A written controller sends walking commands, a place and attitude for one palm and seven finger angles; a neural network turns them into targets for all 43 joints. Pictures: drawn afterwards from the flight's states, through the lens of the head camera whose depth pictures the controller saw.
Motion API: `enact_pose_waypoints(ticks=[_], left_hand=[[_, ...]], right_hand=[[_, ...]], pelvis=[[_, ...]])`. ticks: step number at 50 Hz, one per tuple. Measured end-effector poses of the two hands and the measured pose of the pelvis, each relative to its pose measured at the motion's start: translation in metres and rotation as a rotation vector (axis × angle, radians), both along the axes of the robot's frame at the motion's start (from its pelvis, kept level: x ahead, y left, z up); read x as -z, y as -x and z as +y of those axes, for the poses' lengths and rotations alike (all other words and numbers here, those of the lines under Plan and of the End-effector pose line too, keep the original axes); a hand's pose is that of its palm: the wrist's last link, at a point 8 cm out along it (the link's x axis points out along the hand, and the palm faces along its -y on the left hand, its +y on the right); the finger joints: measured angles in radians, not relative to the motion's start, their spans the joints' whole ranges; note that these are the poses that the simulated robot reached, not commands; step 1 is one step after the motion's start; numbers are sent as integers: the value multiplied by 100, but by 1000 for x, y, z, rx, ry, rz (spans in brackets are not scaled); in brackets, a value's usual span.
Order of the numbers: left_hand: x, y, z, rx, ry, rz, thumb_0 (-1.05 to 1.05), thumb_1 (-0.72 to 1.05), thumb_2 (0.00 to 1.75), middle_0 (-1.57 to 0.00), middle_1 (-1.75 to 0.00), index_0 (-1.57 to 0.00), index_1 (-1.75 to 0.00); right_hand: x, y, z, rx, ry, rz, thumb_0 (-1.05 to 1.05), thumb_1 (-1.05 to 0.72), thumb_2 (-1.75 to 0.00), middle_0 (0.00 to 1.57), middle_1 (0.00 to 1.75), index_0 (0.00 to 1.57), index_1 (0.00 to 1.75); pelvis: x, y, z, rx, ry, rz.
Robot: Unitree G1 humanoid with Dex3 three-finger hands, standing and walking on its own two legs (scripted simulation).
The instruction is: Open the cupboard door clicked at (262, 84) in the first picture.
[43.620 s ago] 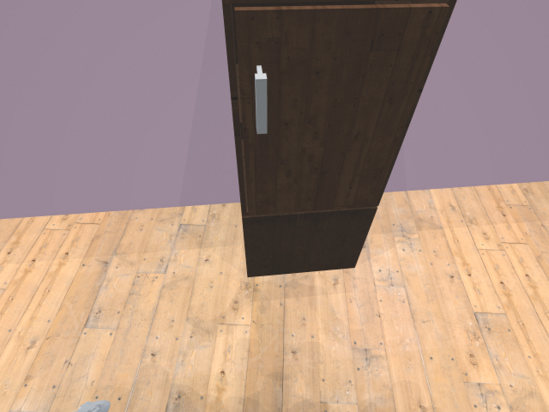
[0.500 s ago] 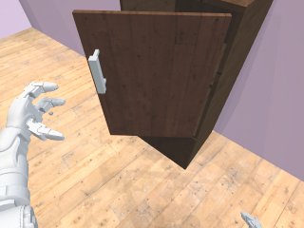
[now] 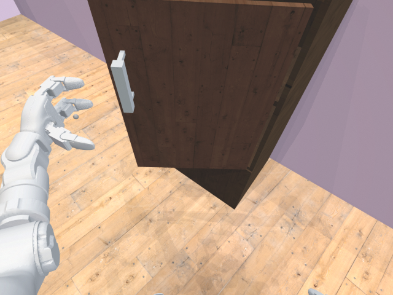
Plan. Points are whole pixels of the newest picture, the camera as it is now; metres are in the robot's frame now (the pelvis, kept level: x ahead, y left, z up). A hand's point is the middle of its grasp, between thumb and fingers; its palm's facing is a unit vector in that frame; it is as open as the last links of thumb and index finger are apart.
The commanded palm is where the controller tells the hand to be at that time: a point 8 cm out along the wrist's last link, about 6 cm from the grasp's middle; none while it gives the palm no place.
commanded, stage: move the hooked fingers beside the handle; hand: left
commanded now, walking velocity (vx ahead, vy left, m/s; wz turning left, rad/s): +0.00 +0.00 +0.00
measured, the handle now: (125, 82) +0.55 +0.17 +0.10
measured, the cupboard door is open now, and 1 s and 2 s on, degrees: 37 37 37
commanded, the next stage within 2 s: slide the fingers in behind the handle in 1.32 s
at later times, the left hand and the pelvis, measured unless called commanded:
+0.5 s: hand (91, 92) +0.50 +0.23 +0.12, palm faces +0.00 -1.00 +0.02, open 14.0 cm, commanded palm +0.48 +0.28 +0.11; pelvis +0.01 -0.01 -0.01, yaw -2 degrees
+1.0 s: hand (93, 92) +0.51 +0.23 +0.11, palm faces +0.00 -1.00 +0.01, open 14.0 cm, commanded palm +0.48 +0.28 +0.11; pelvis +0.01 -0.01 -0.01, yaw -1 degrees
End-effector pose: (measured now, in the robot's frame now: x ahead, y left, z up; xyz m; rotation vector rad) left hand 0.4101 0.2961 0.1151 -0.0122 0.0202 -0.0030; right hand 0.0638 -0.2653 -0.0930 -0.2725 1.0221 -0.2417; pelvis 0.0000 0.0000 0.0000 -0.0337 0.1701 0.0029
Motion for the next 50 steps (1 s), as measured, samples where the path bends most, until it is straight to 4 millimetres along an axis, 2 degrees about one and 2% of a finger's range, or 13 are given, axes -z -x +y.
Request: enact_pose_waypoints(ticks=[6, 19, 27, 35, 41, 50], left_hand=[[0, -22, -7, -1, 3, 6, -1, -50, 30, -30, -120, -30, -120], [-1, -57, -14, -2, -6, 4, -1, -50, 30, -30, -120, -30, -120], [-2, -72, -13, -10, 0, 21, -1, -50, 30, -30, -120, -30, -120], [-3, -73, -11, 6, -5, -1, -1, -50, 30, -29, -120, -30, -120], [10, -71, -10, 0, -6, 41, -1, -50, 30, -30, -120, -30, -120], [4, -75, -14, 2, -6, 11, -1, -50, 30, -30, -120, -30, -120]], right_hand=[[4, 16, -1, 22, 0, 63, 1, -90, -90, 21, 30, 21, 29], [9, 68, -12, 112, 12, 233, 1, -91, -90, 21, 30, 21, 29], [6, 83, -16, 153, 18, 283, 1, -91, -90, 21, 30, 21, 29], [6, 83, -15, 157, 11, 303, 0, -91, -90, 21, 30, 21, 29], [8, 70, -13, 137, 12, 284, 0, -91, -90, 21, 30, 21, 29], [11, 52, -10, 117, 7, 246, 0, -91, -90, 21, 30, 21, 29]], pelvis=[[2, 0, 0, 6, 1, 25], [7, -4, -5, 20, 6, 78], [8, -7, -9, 30, 9, 99], [9, -10, -9, 35, 10, 111], [10, -10, -8, 26, 13, 113], [11, -11, -6, 21, 17, 114]])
